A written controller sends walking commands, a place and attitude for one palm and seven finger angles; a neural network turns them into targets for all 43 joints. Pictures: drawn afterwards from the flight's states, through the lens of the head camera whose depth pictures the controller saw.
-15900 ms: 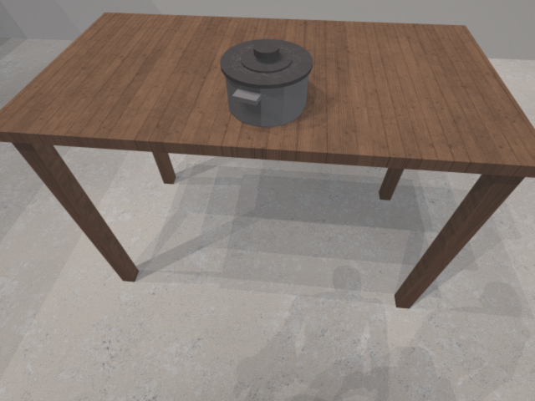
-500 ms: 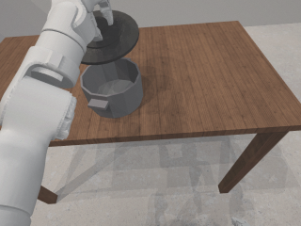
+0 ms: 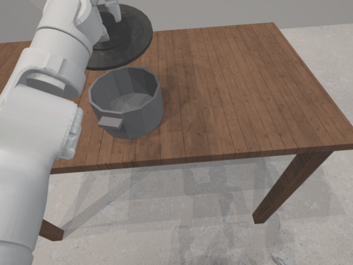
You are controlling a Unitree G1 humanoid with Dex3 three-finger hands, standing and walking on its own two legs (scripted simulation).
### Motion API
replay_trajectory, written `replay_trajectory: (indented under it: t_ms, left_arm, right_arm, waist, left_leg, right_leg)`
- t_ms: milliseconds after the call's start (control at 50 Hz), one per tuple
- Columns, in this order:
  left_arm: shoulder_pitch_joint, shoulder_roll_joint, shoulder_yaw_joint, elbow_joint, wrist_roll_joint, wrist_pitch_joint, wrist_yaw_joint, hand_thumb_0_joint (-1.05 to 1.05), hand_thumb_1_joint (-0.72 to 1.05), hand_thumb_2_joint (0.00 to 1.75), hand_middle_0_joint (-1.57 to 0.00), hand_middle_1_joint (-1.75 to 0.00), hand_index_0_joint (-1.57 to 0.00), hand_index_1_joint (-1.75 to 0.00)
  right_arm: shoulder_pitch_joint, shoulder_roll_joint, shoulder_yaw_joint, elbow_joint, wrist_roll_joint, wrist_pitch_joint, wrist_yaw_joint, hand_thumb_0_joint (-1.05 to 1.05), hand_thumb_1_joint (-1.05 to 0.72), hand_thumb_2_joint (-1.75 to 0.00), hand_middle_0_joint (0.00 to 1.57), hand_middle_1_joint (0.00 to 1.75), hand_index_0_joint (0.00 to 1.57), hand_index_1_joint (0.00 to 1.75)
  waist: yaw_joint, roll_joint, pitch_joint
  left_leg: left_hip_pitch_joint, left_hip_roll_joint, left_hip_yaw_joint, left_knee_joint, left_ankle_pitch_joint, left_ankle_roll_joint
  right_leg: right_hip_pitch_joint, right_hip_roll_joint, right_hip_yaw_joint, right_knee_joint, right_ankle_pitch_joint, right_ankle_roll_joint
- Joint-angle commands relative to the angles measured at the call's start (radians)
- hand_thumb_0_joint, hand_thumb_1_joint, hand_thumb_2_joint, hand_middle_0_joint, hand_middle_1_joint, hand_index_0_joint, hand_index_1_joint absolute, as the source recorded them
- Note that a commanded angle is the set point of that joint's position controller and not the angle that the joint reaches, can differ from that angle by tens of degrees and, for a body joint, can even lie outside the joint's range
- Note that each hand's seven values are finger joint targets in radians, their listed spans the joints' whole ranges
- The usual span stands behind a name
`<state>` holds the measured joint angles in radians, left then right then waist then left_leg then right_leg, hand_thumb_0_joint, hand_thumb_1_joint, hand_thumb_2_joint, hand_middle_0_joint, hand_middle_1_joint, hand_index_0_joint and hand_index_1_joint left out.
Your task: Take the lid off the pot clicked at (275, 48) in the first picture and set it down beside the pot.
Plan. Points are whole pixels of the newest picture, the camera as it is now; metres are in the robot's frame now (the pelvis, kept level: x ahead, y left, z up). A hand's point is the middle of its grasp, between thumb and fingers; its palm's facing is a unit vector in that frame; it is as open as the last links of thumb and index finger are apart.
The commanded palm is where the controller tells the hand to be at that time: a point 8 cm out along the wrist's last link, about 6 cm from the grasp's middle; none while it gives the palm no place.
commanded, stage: move the lid sideways beside the pot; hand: left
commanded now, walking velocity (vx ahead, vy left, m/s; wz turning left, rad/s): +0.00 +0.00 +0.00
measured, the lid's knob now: (102, 23) +0.53 +0.12 +0.28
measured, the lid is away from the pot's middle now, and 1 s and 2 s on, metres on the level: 0.01 0.13 0.24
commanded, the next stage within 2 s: lower the lid onto the table in 1.98 s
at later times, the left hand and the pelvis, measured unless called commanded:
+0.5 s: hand (61, 27) +0.49 +0.18 +0.30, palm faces -0.19 -0.09 -0.98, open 8.3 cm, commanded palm +0.47 +0.19 +0.37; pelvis +0.00 +0.00 +0.00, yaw +1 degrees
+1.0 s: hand (29, 32) +0.47 +0.23 +0.30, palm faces -0.19 -0.08 -0.98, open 8.3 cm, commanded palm +0.47 +0.24 +0.37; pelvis -0.01 +0.00 +0.00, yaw +1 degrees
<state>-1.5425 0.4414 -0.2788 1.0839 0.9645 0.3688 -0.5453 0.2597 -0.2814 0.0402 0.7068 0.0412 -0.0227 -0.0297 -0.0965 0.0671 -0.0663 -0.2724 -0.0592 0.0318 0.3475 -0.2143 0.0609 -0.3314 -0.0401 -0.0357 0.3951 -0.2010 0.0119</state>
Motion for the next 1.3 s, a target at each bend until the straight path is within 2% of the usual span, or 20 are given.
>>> replay_trajectory:
  t_ms: [0, 80, 120, 180, 220, 280, 320, 380, 500, 620, 680, 740, 780, 900, 1020, 1080, 1120, 1180, 1200, 1280]
  left_arm:
    - [-0.604, 0.359, 0.101, -0.171, 0.051, -0.009, 0.059, 0.0, 0.54, 1.07, -0.78, -1.13, -0.79, -1.07]
    - [-0.658, 0.251, 0.017, -0.309, 0.02, -0.046, 0.054, 0.0, 0.54, 1.07, -0.78, -1.13, -0.79, -1.07]
    - [-0.652, 0.368, 0.096, -0.268, 0.051, -0.041, 0.045, 0.0, 0.54, 1.07, -0.78, -1.13, -0.79, -1.07]
    - [-0.648, 0.261, 0.014, -0.348, 0.007, -0.057, 0.039, 0.0, 0.54, 1.07, -0.78, -1.13, -0.79, -1.07]
    - [-0.642, 0.34, 0.074, -0.353, 0.037, -0.057, 0.036, 0.0, 0.54, 1.07, -0.78, -1.13, -0.79, -1.07]
    - [-0.565, 0.267, 0.026, -0.341, 0.002, -0.053, 0.023, 0.0, 0.54, 1.07, -0.78, -1.13, -0.79, -1.07]
    - [-0.576, 0.385, 0.109, -0.316, 0.033, -0.048, 0.019, 0.0, 0.54, 1.07, -0.78, -1.13, -0.79, -1.07]
    - [-0.528, 0.294, 0.03, -0.28, 0.009, -0.043, 0.012, 0.0, 0.54, 1.07, -0.78, -1.13, -0.79, -1.07]
    - [-0.605, 0.45, 0.124, -0.392, 0.044, -0.071, 0.02, 0.0, 0.54, 1.07, -0.78, -1.13, -0.79, -1.07]
    - [-0.529, 0.434, 0.111, -0.369, 0.041, -0.063, 0.003, 0.0, 0.54, 1.07, -0.78, -1.13, -0.79, -1.07]
    - [-0.47, 0.336, 0.024, -0.27, 0.016, -0.054, -0.005, 0.0, 0.54, 1.07, -0.78, -1.13, -0.79, -1.07]
    - [-0.585, 0.456, 0.093, -0.361, 0.045, -0.084, 0.008, 0.0, 0.54, 1.07, -0.78, -1.13, -0.79, -1.07]
    - [-0.573, 0.384, 0.036, -0.391, 0.017, -0.096, 0.008, 0.0, 0.54, 1.07, -0.78, -1.13, -0.79, -1.07]
    - [-0.576, 0.527, 0.134, -0.341, 0.051, -0.121, 0.015, 0.0, 0.54, 1.07, -0.78, -1.13, -0.79, -1.07]
    - [-0.514, 0.567, 0.15, -0.245, 0.064, -0.127, 0.003, 0.0, 0.54, 1.07, -0.78, -1.13, -0.79, -1.07]
    - [-0.52, 0.516, 0.092, -0.33, 0.042, -0.142, 0.004, 0.0, 0.54, 1.07, -0.78, -1.13, -0.79, -1.07]
    - [-0.53, 0.615, 0.174, -0.362, 0.071, -0.147, 0.008, 0.0, 0.54, 1.07, -0.78, -1.13, -0.79, -1.07]
    - [-0.426, 0.555, 0.13, -0.301, 0.044, -0.134, -0.005, 0.0, 0.54, 1.07, -0.78, -1.13, -0.79, -1.07]
    - [-0.463, 0.652, 0.203, -0.346, 0.066, -0.138, -0.002, 0.0, 0.54, 1.07, -0.78, -1.13, -0.79, -1.07]
    - [-0.442, 0.558, 0.117, -0.342, 0.043, -0.136, -0.009, 0.0, 0.54, 1.07, -0.78, -1.13, -0.79, -1.07]
  right_arm:
    - [0.001, -0.139, -0.043, -0.104, 0.002, -0.008, -0.011, 0.0, -0.9, -0.9, 0.2, 0.3, 0.2, 0.3]
    - [0.007, -0.119, -0.054, -0.126, 0.008, -0.021, -0.011, 0.0, -0.9, -0.9, 0.2, 0.3, 0.2, 0.3]
    - [0.012, -0.129, -0.053, -0.111, 0.002, -0.013, -0.013, 0.0, -0.9, -0.9, 0.2, 0.3, 0.2, 0.3]
    - [0.008, -0.128, -0.057, -0.122, 0.012, -0.017, -0.009, 0.0, -0.9, -0.9, 0.2, 0.3, 0.2, 0.3]
    - [0.004, -0.125, -0.056, -0.12, 0.003, -0.02, -0.006, 0.0, -0.9, -0.9, 0.2, 0.3, 0.2, 0.3]
    - [0.014, -0.131, -0.062, -0.118, 0.013, -0.013, -0.002, 0.0, -0.9, -0.9, 0.2, 0.3, 0.2, 0.3]
    - [-0.001, -0.136, -0.055, -0.113, 0.007, -0.002, -0.004, 0.0, -0.9, -0.9, 0.2, 0.3, 0.2, 0.3]
    - [0.005, -0.143, -0.056, -0.112, 0.021, 0.016, -0.001, 0.0, -0.9, -0.9, 0.2, 0.3, 0.2, 0.3]
    - [-0.013, -0.136, -0.054, -0.132, 0.012, 0.021, -0.004, 0.0, -0.9, -0.9, 0.2, 0.3, 0.2, 0.3]
    - [-0.03, -0.138, -0.053, -0.144, 0.017, 0.039, 0.0, 0.0, -0.9, -0.9, 0.2, 0.3, 0.2, 0.3]
    - [-0.013, -0.148, -0.055, -0.128, 0.034, 0.058, -0.002, 0.0, -0.9, -0.9, 0.2, 0.3, 0.2, 0.3]
    - [-0.019, -0.141, -0.05, -0.135, 0.024, 0.051, -0.01, 0.0, -0.9, -0.9, 0.2, 0.3, 0.2, 0.3]
    - [-0.014, -0.142, -0.055, -0.141, 0.031, 0.045, -0.01, 0.0, -0.9, -0.9, 0.2, 0.3, 0.2, 0.3]
    - [0.005, -0.152, -0.053, -0.125, 0.025, 0.051, -0.015, 0.0, -0.9, -0.9, 0.2, 0.3, 0.2, 0.3]
    - [0.02, -0.162, -0.056, -0.118, 0.024, 0.072, -0.019, 0.0, -0.9, -0.9, 0.2, 0.3, 0.2, 0.3]
    - [0.021, -0.163, -0.059, -0.134, 0.035, 0.077, -0.015, 0.0, -0.9, -0.9, 0.2, 0.3, 0.2, 0.3]
    - [0.019, -0.161, -0.061, -0.133, 0.024, 0.073, -0.017, 0.0, -0.9, -0.9, 0.2, 0.3, 0.2, 0.3]
    - [0.045, -0.17, -0.064, -0.127, 0.034, 0.086, -0.015, 0.0, -0.9, -0.9, 0.2, 0.3, 0.2, 0.3]
    - [0.033, -0.169, -0.062, -0.128, 0.027, 0.087, -0.012, 0.0, -0.9, -0.9, 0.2, 0.3, 0.2, 0.3]
    - [0.036, -0.171, -0.065, -0.133, 0.039, 0.098, -0.015, 0.0, -0.9, -0.9, 0.2, 0.3, 0.2, 0.3]
  waist:
    - [0.002, -0.16, -0.441]
    - [-0.012, -0.028, -0.515]
    - [-0.005, -0.084, -0.489]
    - [-0.012, 0.009, -0.511]
    - [0.0, -0.017, -0.524]
    - [-0.008, -0.021, -0.475]
    - [0.006, -0.072, -0.464]
    - [-0.011, -0.062, -0.407]
    - [0.013, -0.046, -0.518]
    - [0.011, -0.03, -0.458]
    - [-0.019, -0.05, -0.351]
    - [-0.006, -0.025, -0.445]
    - [-0.019, 0.031, -0.45]
    - [-0.005, -0.002, -0.445]
    - [-0.008, -0.041, -0.394]
    - [-0.013, 0.056, -0.444]
    - [0.0, 0.047, -0.483]
    - [-0.009, 0.055, -0.422]
    - [0.008, 0.016, -0.446]
    - [-0.014, 0.066, -0.427]
  left_leg:
    - [0.141, 0.001, -0.064, 0.027, 0.373, 0.008]
    - [0.28, 0.014, -0.086, 0.065, 0.558, 0.004]
    - [0.23, 0.005, -0.076, 0.057, 0.478, 0.012]
    - [0.293, 0.013, -0.088, 0.062, 0.566, 0.0]
    - [0.297, 0.009, -0.093, 0.074, 0.577, 0.005]
    - [0.302, 0.015, -0.098, 0.072, 0.614, -0.003]
    - [0.248, 0.006, -0.088, 0.066, 0.548, 0.007]
    - [0.243, 0.014, -0.087, 0.056, 0.548, -0.001]
    - [0.271, 0.013, -0.092, 0.066, 0.572, -0.002]
    - [0.265, 0.013, -0.091, 0.072, 0.58, 0.002]
    - [0.227, 0.017, -0.084, 0.053, 0.482, -0.001]
    - [0.244, 0.008, -0.085, 0.051, 0.448, 0.004]
    - [0.294, 0.014, -0.098, 0.063, 0.518, -0.007]
    - [0.237, 0.015, -0.091, 0.045, 0.428, -0.004]
    - [0.181, 0.014, -0.068, 0.045, 0.398, 0.015]
    - [0.247, 0.022, -0.08, 0.058, 0.524, 0.004]
    - [0.269, 0.023, -0.083, 0.069, 0.539, 0.011]
    - [0.26, 0.029, -0.082, 0.069, 0.582, 0.004]
    - [0.243, 0.029, -0.081, 0.067, 0.55, 0.006]
    - [0.273, 0.031, -0.081, 0.078, 0.61, 0.006]
  right_leg:
    - [0.219, 0.035, 0.02, 0.006, 0.363, -0.044]
    - [0.167, 0.035, 0.018, 0.006, 0.395, -0.047]
    - [0.196, 0.042, 0.02, 0.006, 0.389, -0.046]
    - [0.159, 0.037, 0.011, 0.001, 0.391, -0.049]
    - [0.171, 0.046, 0.016, 0.008, 0.387, -0.048]
    - [0.142, 0.043, 0.002, -0.004, 0.386, -0.049]
    - [0.179, 0.047, 0.008, 0.006, 0.389, -0.049]
    - [0.14, 0.042, -0.003, -0.009, 0.367, -0.049]
    - [0.198, 0.044, 0.009, 0.01, 0.387, -0.049]
    - [0.16, 0.049, 0.001, 0.002, 0.356, -0.053]
    - [0.102, 0.047, -0.014, -0.025, 0.292, -0.052]
    - [0.159, 0.05, -0.005, -0.01, 0.288, -0.054]
    - [0.124, 0.05, -0.006, -0.023, 0.293, -0.056]
    - [0.163, 0.053, -0.006, -0.021, 0.266, -0.057]
    - [0.184, 0.053, -0.002, -0.031, 0.286, -0.054]
    - [0.17, 0.05, -0.004, -0.033, 0.323, -0.056]
    - [0.181, 0.059, 0.002, -0.024, 0.315, -0.056]
    - [0.151, 0.056, -0.009, -0.041, 0.326, -0.055]
    - [0.185, 0.06, -0.002, -0.029, 0.325, -0.052]
    - [0.143, 0.058, -0.01, -0.037, 0.337, -0.053]
